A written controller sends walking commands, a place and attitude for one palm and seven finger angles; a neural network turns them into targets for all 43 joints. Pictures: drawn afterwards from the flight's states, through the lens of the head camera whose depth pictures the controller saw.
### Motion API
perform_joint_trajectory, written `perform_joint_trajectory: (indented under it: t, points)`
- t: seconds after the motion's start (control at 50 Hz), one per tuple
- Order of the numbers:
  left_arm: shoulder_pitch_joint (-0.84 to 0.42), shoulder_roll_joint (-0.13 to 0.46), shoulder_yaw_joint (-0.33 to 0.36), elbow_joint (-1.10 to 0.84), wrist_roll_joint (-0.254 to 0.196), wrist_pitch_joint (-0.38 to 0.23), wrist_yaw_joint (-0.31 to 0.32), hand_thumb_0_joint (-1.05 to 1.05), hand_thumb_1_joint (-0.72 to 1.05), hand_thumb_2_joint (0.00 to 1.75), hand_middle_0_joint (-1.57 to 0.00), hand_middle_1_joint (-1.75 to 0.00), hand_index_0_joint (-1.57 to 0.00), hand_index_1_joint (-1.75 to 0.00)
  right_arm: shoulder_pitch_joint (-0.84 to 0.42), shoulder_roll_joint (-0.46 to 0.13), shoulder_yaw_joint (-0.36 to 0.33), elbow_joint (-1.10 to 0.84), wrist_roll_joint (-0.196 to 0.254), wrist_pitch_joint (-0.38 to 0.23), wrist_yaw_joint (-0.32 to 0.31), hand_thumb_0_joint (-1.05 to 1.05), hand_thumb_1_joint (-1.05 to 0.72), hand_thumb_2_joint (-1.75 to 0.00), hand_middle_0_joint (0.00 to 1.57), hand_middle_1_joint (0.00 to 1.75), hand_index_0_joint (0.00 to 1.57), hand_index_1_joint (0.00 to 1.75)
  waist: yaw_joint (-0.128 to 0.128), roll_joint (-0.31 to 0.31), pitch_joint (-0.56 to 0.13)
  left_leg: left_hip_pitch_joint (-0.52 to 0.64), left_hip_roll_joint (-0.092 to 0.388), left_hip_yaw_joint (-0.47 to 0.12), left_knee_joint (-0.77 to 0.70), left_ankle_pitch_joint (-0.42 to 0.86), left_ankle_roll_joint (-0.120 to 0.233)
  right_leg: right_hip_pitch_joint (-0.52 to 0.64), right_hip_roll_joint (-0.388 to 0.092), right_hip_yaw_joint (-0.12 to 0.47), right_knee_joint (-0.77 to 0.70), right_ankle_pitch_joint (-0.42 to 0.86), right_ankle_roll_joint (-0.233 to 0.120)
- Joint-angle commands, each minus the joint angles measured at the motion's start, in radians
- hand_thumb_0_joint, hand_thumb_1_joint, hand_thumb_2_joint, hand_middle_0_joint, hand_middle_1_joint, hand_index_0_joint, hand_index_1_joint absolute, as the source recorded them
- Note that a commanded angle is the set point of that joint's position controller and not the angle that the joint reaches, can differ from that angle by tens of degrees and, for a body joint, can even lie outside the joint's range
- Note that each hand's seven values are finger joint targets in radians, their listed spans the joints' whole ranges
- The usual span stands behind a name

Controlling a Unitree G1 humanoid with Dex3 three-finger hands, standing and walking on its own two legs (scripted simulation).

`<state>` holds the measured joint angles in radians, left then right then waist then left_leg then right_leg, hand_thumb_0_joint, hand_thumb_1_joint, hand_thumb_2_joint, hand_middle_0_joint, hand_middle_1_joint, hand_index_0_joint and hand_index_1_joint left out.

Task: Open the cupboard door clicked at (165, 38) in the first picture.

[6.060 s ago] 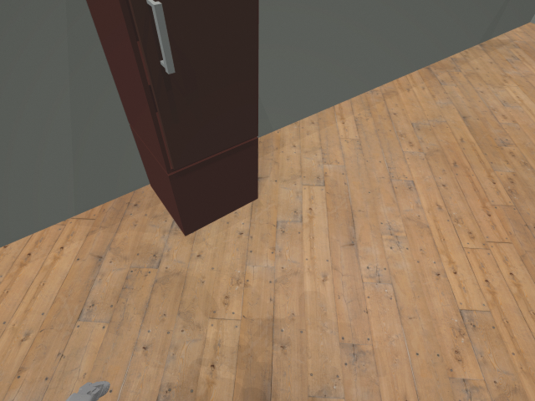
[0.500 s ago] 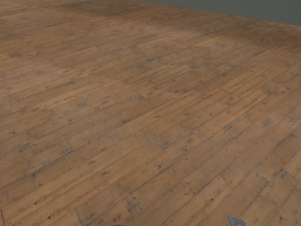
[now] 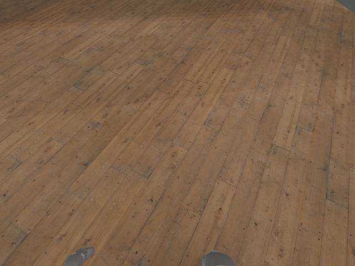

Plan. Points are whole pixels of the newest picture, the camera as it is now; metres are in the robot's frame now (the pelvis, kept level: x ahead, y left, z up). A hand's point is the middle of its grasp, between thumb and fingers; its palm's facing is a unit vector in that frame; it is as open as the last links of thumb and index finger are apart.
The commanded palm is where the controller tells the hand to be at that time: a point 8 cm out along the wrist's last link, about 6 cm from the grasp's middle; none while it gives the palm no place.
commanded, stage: turn to face it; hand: left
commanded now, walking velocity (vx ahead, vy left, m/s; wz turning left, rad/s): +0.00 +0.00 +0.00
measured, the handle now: out of the picture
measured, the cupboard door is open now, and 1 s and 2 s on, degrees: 0 0 0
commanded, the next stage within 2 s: none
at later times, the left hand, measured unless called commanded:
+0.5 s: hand (110, 252) +0.17 +0.17 -0.17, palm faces -0.20 -0.96 -0.21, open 7.4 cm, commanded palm none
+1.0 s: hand (147, 221) +0.25 +0.08 -0.16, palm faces -0.56 -0.78 -0.28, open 7.4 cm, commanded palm none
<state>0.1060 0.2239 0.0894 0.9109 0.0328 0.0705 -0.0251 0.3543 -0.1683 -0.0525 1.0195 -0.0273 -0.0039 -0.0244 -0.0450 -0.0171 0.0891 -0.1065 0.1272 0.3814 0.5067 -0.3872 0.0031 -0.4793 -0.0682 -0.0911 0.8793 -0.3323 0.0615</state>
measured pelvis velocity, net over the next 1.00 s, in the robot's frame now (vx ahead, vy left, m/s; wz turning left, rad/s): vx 0.04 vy -0.03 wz -0.62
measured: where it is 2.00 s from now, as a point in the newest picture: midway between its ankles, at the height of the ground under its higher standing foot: outside the picture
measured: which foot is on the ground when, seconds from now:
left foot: down 0.00-0.08, up 0.10-0.50, down 0.52-0.96, up 0.98-1.00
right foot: up 0.00-0.06, down 0.08-0.52, up 0.54-0.94, down 0.96-1.00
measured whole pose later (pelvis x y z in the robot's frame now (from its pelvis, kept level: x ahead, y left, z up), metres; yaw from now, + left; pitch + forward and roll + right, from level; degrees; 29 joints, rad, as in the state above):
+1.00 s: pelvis +0.04 -0.03 -0.01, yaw -36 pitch +1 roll +0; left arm 0.15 0.22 0.07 0.89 0.03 0.03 -0.02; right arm 0.26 -0.24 -0.08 0.94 -0.02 0.04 0.00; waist -0.02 0.06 0.08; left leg -0.31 0.22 0.26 0.76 -0.44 -0.07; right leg -0.30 -0.02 -0.09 0.64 -0.34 -0.03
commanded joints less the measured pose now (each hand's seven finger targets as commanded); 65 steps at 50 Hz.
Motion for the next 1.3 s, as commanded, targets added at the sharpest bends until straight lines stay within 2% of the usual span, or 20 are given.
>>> perform_joint_trajectory:
  t: [0.0,0.02,0.04,0.06,0.08,0.22,0.4,0.46,0.48,0.5,0.52,0.62,0.82,0.9,0.92,0.94,0.96,1.0,1.08,1.28]
  points:
    - [0.003,0.039,-0.001,-0.087,-0.005,-0.049,0.005,0.0,0.9,0.9,-0.2,-0.3,-0.2,-0.3,0.032,-0.201,-0.049,-0.056,0.002,-0.013,0.003,0.0,-0.9,-0.9,0.2,0.3,0.2,0.3,0.021,0.193,-0.114,0.125,0.263,-0.126,0.038,0.885,0.064,0.085,0.044,-0.036,-0.236,-0.009,-0.046]
    - [0.09,0.07,0.006,-0.067,-0.003,-0.064,0.01,0.0,0.9,0.9,-0.2,-0.3,-0.2,-0.3,0.033,-0.206,-0.051,-0.063,0.009,-0.013,0.008,0.0,-0.9,-0.9,0.2,0.3,0.2,0.3,0.069,0.143,-0.167,0.09,0.248,-0.093,0.18,0.889,0.023,0.221,0.057,-0.042,-0.37,0.116,-0.058]
    - [0.2,0.152,0.022,-0.034,0.005,-0.082,0.02,0.0,0.9,0.9,-0.2,-0.3,-0.2,-0.3,0.043,-0.185,-0.046,-0.083,0.021,-0.009,0.018,0.0,-0.9,-0.9,0.2,0.3,0.2,0.3,0.118,-0.018,-0.256,-0.149,0.204,-0.065,0.415,0.656,-0.032,0.524,-0.064,0.107,-0.422,0.443,-0.112]
    - [0.298,0.272,0.048,-0.006,-0.006,-0.089,0.036,0.0,0.9,0.9,-0.2,-0.3,-0.2,-0.3,-0.01,-0.113,-0.025,-0.143,0.022,-0.005,0.021,0.0,-0.9,-0.9,0.2,0.3,0.2,0.3,0.154,-0.28,-0.32,-0.473,0.004,-0.096,0.701,-0.219,-0.105,0.716,-0.342,0.504,-0.395,1.047,-0.258]
    - [0.31,0.285,0.05,0.008,-0.028,-0.081,0.049,0.0,0.9,0.9,-0.2,-0.3,-0.2,-0.3,-0.063,-0.131,-0.023,-0.163,0.027,0.004,0.001,0.0,-0.9,-0.9,0.2,0.3,0.2,0.3,0.153,-0.217,-0.349,-0.496,-0.001,-0.283,0.795,-0.302,-0.091,0.7,-0.374,0.455,-0.383,1.179,-0.333]
    - [0.026,0.161,0.016,-0.066,-0.015,-0.074,0.053,0.0,0.9,0.9,-0.2,-0.3,-0.2,-0.3,-0.071,-0.108,-0.028,-0.126,0.009,0.047,0.003,0.0,-0.9,-0.9,0.2,0.3,0.2,0.3,0.013,-0.073,-0.088,-0.372,0.011,-0.34,0.607,-0.013,-0.11,0.227,-0.151,0.261,-0.513,0.628,-0.225]
    - [0.076,0.185,0.034,-0.077,-0.009,-0.059,0.04,0.0,0.9,0.9,-0.2,-0.3,-0.2,-0.3,-0.196,-0.116,-0.024,-0.203,0.019,0.019,0.0,0.0,-0.9,-0.9,0.2,0.3,0.2,0.3,0.06,-0.149,-0.155,-0.277,-0.077,-0.323,0.239,-0.008,-0.096,0.277,-0.104,0.406,-0.449,0.558,-0.23]
    - [0.041,0.173,0.033,-0.086,-0.02,-0.048,0.039,0.0,0.9,0.9,-0.2,-0.3,-0.2,-0.3,-0.103,-0.139,-0.027,-0.183,0.023,0.005,-0.011,0.0,-0.9,-0.9,0.2,0.3,0.2,0.3,0.008,-0.115,-0.202,-0.073,-0.077,-0.32,-0.06,0.174,-0.079,0.226,-0.058,0.404,-0.336,0.535,-0.158]
    - [0.054,0.121,0.024,-0.101,-0.029,-0.044,0.037,0.0,0.9,0.9,-0.2,-0.3,-0.2,-0.3,-0.072,-0.201,-0.035,-0.177,0.017,-0.007,-0.014,0.0,-0.9,-0.9,0.2,0.3,0.2,0.3,-0.001,0.05,-0.234,0.073,0.072,-0.464,-0.175,0.26,-0.034,0.093,0.034,0.336,-0.22,0.327,-0.104]
    - [0.095,0.071,0.013,-0.116,-0.032,-0.043,0.025,0.0,0.9,0.9,-0.2,-0.3,-0.2,-0.3,-0.081,-0.29,-0.051,-0.193,0.008,-0.007,-0.01,0.0,-0.9,-0.9,0.2,0.3,0.2,0.3,0.017,0.338,-0.223,0.159,0.333,-0.687,-0.199,0.51,0.067,-0.111,0.145,0.186,0.014,-0.208,-0.034]
    - [0.097,0.108,0.017,-0.107,-0.017,-0.041,0.028,0.0,0.9,0.9,-0.2,-0.3,-0.2,-0.3,-0.09,-0.293,-0.047,-0.208,0.007,0.005,-0.006,0.0,-0.9,-0.9,0.2,0.3,0.2,0.3,0.01,0.27,-0.196,0.06,0.396,-0.68,-0.174,0.524,0.13,-0.081,0.095,0.171,0.206,-0.282,-0.022]
    - [0.116,0.103,0.033,-0.067,-0.009,-0.023,-0.002,0.0,0.9,0.9,-0.2,-0.3,-0.2,-0.3,-0.207,-0.187,-0.022,-0.227,0.004,-0.008,-0.012,0.0,-0.9,-0.9,0.2,0.3,0.2,0.3,0.057,0.201,-0.083,-0.062,0.191,-0.354,-0.185,0.493,0.078,-0.088,0.047,0.116,0.38,-0.073,0.019]
    - [0.016,0.054,0.009,-0.101,-0.014,-0.02,-0.007,0.0,0.9,0.9,-0.2,-0.3,-0.2,-0.3,-0.08,-0.232,-0.061,-0.158,0.0,0.003,0.006,0.0,-0.9,-0.9,0.2,0.3,0.2,0.3,-0.01,0.242,-0.1,0.027,0.26,-0.255,-0.132,0.505,0.11,0.026,0.02,-0.007,-0.027,-0.132,0.016]
    - [0.095,0.065,0.011,-0.083,-0.016,-0.043,0.0,0.0,0.9,0.9,-0.2,-0.3,-0.2,-0.3,-0.1,-0.249,-0.071,-0.15,0.003,0.006,0.013,0.0,-0.9,-0.9,0.2,0.3,0.2,0.3,0.039,0.223,-0.168,0.008,0.256,-0.178,0.026,0.539,0.044,0.207,0.045,-0.028,-0.324,0.031,-0.025]
    - [0.151,0.115,0.018,-0.067,-0.012,-0.055,0.006,0.0,0.9,0.9,-0.2,-0.3,-0.2,-0.3,-0.088,-0.23,-0.068,-0.151,0.01,0.009,0.018,0.0,-0.9,-0.9,0.2,0.3,0.2,0.3,0.069,0.124,-0.2,-0.079,0.219,-0.14,0.168,0.458,-0.015,0.357,0.018,0.012,-0.469,0.184,-0.045]
    - [0.226,0.241,0.039,-0.046,-0.001,-0.073,0.02,0.0,0.9,0.9,-0.2,-0.3,-0.2,-0.3,-0.1,-0.15,-0.046,-0.188,0.015,0.017,0.023,0.0,-0.9,-0.9,0.2,0.3,0.2,0.3,0.116,-0.233,-0.199,-0.376,0.096,-0.122,0.386,-0.049,-0.078,0.538,-0.219,0.35,-0.552,0.479,-0.129]
    - [0.259,0.311,0.053,-0.033,-0.014,-0.067,0.035,0.0,0.9,0.9,-0.2,-0.3,-0.2,-0.3,-0.164,-0.121,-0.028,-0.235,0.011,0.025,0.018,0.0,-0.9,-0.9,0.2,0.3,0.2,0.3,0.133,-0.321,-0.207,-0.521,0.013,-0.229,0.572,-0.293,-0.098,0.53,-0.357,0.501,-0.504,0.825,-0.229]
    - [0.194,0.245,0.047,-0.043,-0.02,-0.065,0.05,0.0,0.9,0.9,-0.2,-0.3,-0.2,-0.3,-0.17,-0.132,-0.028,-0.215,0.012,0.035,0.004,0.0,-0.9,-0.9,0.2,0.3,0.2,0.3,0.098,-0.265,-0.17,-0.546,0.032,-0.36,0.661,-0.178,-0.085,0.47,-0.271,0.399,-0.507,0.725,-0.238]
    - [0.093,0.166,0.014,-0.069,-0.027,-0.072,0.044,0.0,0.9,0.9,-0.2,-0.3,-0.2,-0.3,-0.137,-0.153,-0.037,-0.156,0.005,0.044,0.01,0.0,-0.9,-0.9,0.2,0.3,0.2,0.3,0.041,-0.121,-0.127,-0.481,0.017,-0.357,0.652,0.027,-0.113,0.395,-0.148,0.273,-0.494,0.705,-0.187]
    - [0.143,0.187,0.019,-0.053,-0.019,-0.068,0.041,0.0,0.9,0.9,-0.2,-0.3,-0.2,-0.3,-0.231,-0.159,-0.034,-0.188,0.009,0.043,0.003,0.0,-0.9,-0.9,0.2,0.3,0.2,0.3,0.07,-0.098,-0.114,-0.463,-0.031,-0.383,0.496,0.012,-0.119,0.387,-0.136,0.436,-0.523,0.526,-0.242]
